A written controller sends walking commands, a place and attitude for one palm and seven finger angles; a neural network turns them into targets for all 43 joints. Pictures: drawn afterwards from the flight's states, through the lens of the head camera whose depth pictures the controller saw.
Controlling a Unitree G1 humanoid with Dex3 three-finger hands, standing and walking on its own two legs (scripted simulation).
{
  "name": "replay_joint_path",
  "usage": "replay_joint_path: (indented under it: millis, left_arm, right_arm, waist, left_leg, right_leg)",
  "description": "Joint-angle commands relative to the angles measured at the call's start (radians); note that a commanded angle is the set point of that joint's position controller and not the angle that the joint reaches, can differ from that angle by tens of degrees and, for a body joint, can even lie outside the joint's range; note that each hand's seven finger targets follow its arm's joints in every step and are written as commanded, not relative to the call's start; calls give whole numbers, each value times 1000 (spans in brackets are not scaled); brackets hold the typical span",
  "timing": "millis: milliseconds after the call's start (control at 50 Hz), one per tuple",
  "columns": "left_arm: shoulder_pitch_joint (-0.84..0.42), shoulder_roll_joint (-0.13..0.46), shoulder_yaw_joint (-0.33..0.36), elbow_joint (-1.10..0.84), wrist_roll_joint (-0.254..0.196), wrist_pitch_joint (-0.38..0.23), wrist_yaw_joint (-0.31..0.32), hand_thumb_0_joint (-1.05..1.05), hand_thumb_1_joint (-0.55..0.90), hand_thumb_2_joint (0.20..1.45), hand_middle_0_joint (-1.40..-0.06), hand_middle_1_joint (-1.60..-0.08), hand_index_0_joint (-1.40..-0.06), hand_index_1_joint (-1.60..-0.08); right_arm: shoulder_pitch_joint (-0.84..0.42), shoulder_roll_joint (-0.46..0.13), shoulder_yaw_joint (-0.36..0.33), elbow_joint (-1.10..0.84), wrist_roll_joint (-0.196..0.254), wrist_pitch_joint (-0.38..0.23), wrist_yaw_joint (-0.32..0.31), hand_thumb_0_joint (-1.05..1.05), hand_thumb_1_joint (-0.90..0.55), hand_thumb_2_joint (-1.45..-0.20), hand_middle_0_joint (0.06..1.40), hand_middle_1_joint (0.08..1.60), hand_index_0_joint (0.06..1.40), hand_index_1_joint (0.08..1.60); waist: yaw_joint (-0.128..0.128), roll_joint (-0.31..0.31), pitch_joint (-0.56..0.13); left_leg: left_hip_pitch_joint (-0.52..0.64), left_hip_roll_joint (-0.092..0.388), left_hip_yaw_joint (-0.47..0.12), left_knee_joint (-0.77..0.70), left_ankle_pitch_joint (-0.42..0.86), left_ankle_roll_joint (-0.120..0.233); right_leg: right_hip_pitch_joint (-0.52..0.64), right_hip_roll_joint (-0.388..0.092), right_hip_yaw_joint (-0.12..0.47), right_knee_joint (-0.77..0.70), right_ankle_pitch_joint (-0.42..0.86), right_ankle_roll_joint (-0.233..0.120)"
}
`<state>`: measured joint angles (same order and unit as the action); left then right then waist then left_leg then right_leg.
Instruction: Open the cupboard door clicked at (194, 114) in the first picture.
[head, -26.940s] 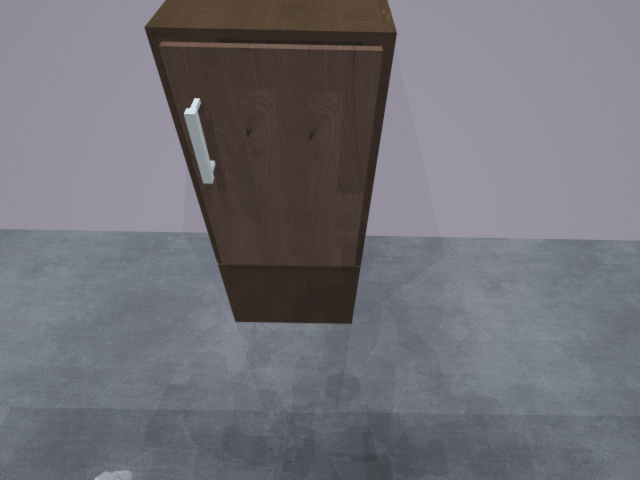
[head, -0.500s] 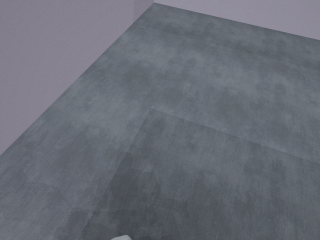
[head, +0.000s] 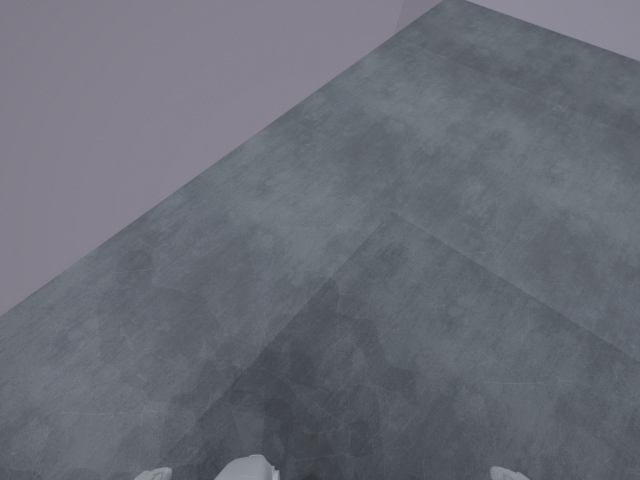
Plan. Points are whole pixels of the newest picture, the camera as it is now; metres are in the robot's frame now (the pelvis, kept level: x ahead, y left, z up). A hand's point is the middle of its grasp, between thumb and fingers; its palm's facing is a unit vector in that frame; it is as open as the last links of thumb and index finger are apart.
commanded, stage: turn to face it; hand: left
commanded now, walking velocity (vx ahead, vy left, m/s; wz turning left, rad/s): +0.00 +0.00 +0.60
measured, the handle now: out of the picture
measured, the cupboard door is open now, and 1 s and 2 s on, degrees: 45 45 45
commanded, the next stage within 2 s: none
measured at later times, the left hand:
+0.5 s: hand out of the picture +0.05 +0.18 -0.15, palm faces +0.30 -0.91 -0.29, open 7.3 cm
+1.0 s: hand out of the picture +0.01 +0.19 -0.16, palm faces +0.59 -0.75 -0.30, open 7.3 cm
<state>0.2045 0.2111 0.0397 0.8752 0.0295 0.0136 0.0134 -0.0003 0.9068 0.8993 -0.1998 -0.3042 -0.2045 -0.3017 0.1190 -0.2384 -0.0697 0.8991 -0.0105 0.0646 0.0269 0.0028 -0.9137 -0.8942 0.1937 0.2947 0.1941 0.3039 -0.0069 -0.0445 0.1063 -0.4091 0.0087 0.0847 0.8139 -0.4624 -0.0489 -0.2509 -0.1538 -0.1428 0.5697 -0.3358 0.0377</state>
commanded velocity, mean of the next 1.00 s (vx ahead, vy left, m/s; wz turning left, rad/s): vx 0.00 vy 0.00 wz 0.60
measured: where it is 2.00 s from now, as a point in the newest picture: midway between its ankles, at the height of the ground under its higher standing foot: outside the picture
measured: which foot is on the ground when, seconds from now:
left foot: up 0.00-0.04, down 0.06-0.34, up 0.36-0.66, down 0.68-0.98, up 1.00-1.00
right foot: down 0.00-0.06, up 0.08-0.32, down 0.34-0.68, up 0.70-0.98, down 1.00-1.00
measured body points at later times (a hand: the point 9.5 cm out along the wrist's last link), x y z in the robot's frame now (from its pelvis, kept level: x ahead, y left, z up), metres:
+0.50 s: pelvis +0.03 -0.04 +0.00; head +0.09 -0.04 +0.45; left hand +0.04 +0.23 -0.13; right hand +0.19 -0.27 -0.15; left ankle -0.04 +0.08 -0.66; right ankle +0.06 -0.15 -0.73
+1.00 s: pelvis +0.06 -0.06 -0.01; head +0.10 -0.03 +0.44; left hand -0.02 +0.23 -0.13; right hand +0.27 -0.21 -0.16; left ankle -0.02 +0.07 -0.73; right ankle +0.14 -0.16 -0.74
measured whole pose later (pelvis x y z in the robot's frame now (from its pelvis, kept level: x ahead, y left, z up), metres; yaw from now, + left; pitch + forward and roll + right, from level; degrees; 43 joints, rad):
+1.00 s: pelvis +0.06 -0.06 -0.01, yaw +37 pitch +2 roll +1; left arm 0.17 0.26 0.07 0.84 0.02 0.03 0.01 0.00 0.91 0.90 -0.20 -0.30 -0.20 -0.30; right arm 0.18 -0.22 -0.07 0.91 -0.02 0.06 0.01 0.00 -0.91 -0.89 0.20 0.30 0.20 0.30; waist 0.00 0.00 0.07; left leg -0.35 -0.02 -0.10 0.63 -0.33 -0.03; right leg -0.32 -0.06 -0.02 0.58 -0.29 0.04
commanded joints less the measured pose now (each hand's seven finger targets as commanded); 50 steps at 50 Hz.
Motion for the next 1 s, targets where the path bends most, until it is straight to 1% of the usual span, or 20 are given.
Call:
replay_joint_path:
  millis: [0, 40, 60, 140, 280, 300, 320, 340, 400, 540, 600, 620, 640, 660, 680, 760, 920, 940, 960, 980]
  left_arm:
    - [42, 229, 69, -47, -17, -22, 7, 0, 900, 900, -200, -300, -200, -300]
    - [-29, 122, 35, -122, -20, -10, 2, 0, 900, 900, -200, -300, -200, -300]
    - [-83, 145, 39, -138, -11, 3, 10, 0, 900, 900, -200, -300, -200, -300]
    - [-48, 119, 46, -81, -17, 15, 0, 0, 900, 900, -200, -300, -200, -300]
    - [68, 121, 54, -53, -18, 4, -2, 0, 900, 900, -200, -300, -200, -300]
    - [107, 170, 66, -53, -10, -7, 4, 0, 900, 900, -200, -300, -200, -300]
    - [113, 264, 85, -62, 6, -15, 14, 0, 900, 900, -200, -300, -200, -300]
    - [90, 288, 75, -80, -1, -8, 15, 0, 900, 900, -200, -300, -200, -300]
    - [-45, 169, 47, -104, -6, -15, 20, 0, 900, 900, -200, -300, -200, -300]
    - [86, 212, 63, -44, 1, -26, 18, 0, 900, 900, -200, -300, -200, -300]
    - [55, 224, 74, -41, -10, -21, 12, 0, 900, 900, -200, -300, -200, -300]
    - [38, 209, 73, -50, -16, -15, 8, 0, 900, 900, -200, -300, -200, -300]
    - [40, 152, 63, -78, -21, -8, 1, 0, 900, 900, -200, -300, -200, -300]
    - [-39, 111, 41, -127, -17, 0, 3, 0, 900, 900, -200, -300, -200, -300]
    - [-97, 134, 46, -141, -9, 11, 6, 0, 900, 900, -200, -300, -200, -300]
    - [-54, 114, 49, -75, -16, 16, -3, 0, 900, 900, -200, -300, -200, -300]
    - [58, 119, 53, -57, -20, 3, -1, 0, 900, 900, -200, -300, -200, -300]
    - [107, 168, 65, -52, -12, -8, 5, 0, 900, 900, -200, -300, -200, -300]
    - [121, 263, 84, -53, 4, -19, 15, 0, 900, 900, -200, -300, -200, -300]
    - [104, 286, 75, -68, -2, -14, 15, 0, 900, 900, -200, -300, -200, -300]
  right_arm:
    - [60, -103, -15, -68, -3, -45, 3, 0, -900, -900, 200, 300, 200, 300]
    - [207, -283, -60, -51, -11, -48, -10, 0, -900, -900, 200, 300, 200, 300]
    - [238, -284, -60, -31, -12, -46, -21, 0, -900, -900, 200, 300, 200, 300]
    - [56, -203, -38, -69, -15, -53, -42, 0, -900, -900, 200, 300, 200, 300]
    - [-32, -202, -50, -92, -13, -30, -32, 0, -900, -900, 200, 300, 200, 300]
    - [-37, -162, -46, -104, -5, -28, -28, 0, -900, -900, 200, 300, 200, 300]
    - [-21, -90, -36, -126, 1, -27, -20, 0, -900, -900, 200, 300, 200, 300]
    - [-43, -116, -40, -138, -5, -23, -11, 0, -900, -900, 200, 300, 200, 300]
    - [-1, -101, -39, -81, -10, -8, -1, 0, -900, -900, 200, 300, 200, 300]
    - [-70, -33, -4, -88, 5, -26, 7, 0, -900, -900, 200, 300, 200, 300]
    - [10, -64, -7, -74, 2, -34, 2, 0, -900, -900, 200, 300, 200, 300]
    - [63, -105, -19, -59, -2, -39, 1, 0, -900, -900, 200, 300, 200, 300]
    - [110, -209, -45, -60, -12, -46, -3, 0, -900, -900, 200, 300, 200, 300]
    - [189, -285, -62, -43, -14, -39, -14, 0, -900, -900, 200, 300, 200, 300]
    - [216, -274, -62, -28, -17, -40, -26, 0, -900, -900, 200, 300, 200, 300]
    - [57, -192, -37, -62, -17, -53, -45, 0, -900, -900, 200, 300, 200, 300]
    - [-18, -197, -50, -83, -12, -32, -34, 0, -900, -900, 200, 300, 200, 300]
    - [-30, -162, -46, -96, -4, -31, -29, 0, -900, -900, 200, 300, 200, 300]
    - [-11, -87, -36, -115, 3, -31, -22, 0, -900, -900, 200, 300, 200, 300]
    - [-25, -110, -37, -128, -4, -29, -15, 0, -900, -900, 200, 300, 200, 300]
  waist:
    - [-24, -92, -229]
    - [-100, 336, -271]
    - [-112, 180, -252]
    - [-16, 241, -177]
    - [44, 185, -138]
    - [68, 41, -137]
    - [74, -272, -132]
    - [81, -240, -115]
    - [-7, -212, -91]
    - [63, -154, -175]
    - [14, -154, -187]
    - [-22, -62, -207]
    - [-47, 222, -243]
    - [-97, 355, -215]
    - [-106, 231, -198]
    - [-16, 216, -163]
    - [42, 188, -144]
    - [69, 71, -149]
    - [74, -240, -148]
    - [77, -245, -137]
  left_leg:
    - [244, 2, 21, -373, 339, 30]
    - [493, 430, -491, -397, 1033, 283]
    - [455, 434, -479, -385, 948, 313]
    - [281, 246, -307, -398, 738, 213]
    - [5, 158, -332, -359, 368, 149]
    - [-93, 80, -281, -241, 215, 97]
    - [-237, -74, -106, 17, -71, 15]
    - [-166, -41, -122, 253, -161, 18]
    - [-167, 24, -119, 447, 11, 4]
    - [-41, -6, 22, -63, -18, -10]
    - [125, -8, 33, -287, 167, 11]
    - [271, 26, -8, -389, 313, 33]
    - [447, 263, -324, -421, 599, 134]
    - [441, 436, -511, -447, 875, 284]
    - [394, 421, -497, -434, 771, 308]
    - [281, 246, -316, -419, 715, 213]
    - [50, 157, -351, -359, 427, 154]
    - [-46, 84, -300, -256, 284, 103]
    - [-215, -70, -127, -7, -28, 18]
    - [-177, -51, -127, 243, -170, 19]
  right_leg:
    - [103, -157, 14, 139, 672, -36]
    - [-343, 37, 25, 529, -335, 66]
    - [-383, 39, 112, 611, -318, 55]
    - [-300, 55, 144, 525, -137, 53]
    - [90, 142, 75, 2, 49, 23]
    - [182, 45, 180, -181, 31, -2]
    - [217, -242, 501, -325, -3, -114]
    - [60, -351, 525, -364, -8, -193]
    - [12, -183, 271, -278, 178, -158]
    - [261, -199, 106, -113, 700, -152]
    - [174, -192, 40, -17, 619, -93]
    - [61, -173, 0, 87, 507, -45]
    - [-199, -48, -47, 297, 81, 30]
    - [-352, 31, 21, 471, -358, 57]
    - [-381, 33, 105, 567, -309, 46]
    - [-308, 53, 140, 522, -121, 48]
    - [82, 140, 83, -20, 52, 22]
    - [189, 58, 171, -187, 65, 3]
    - [262, -226, 481, -315, 74, -102]
    - [124, -346, 520, -339, 94, -194]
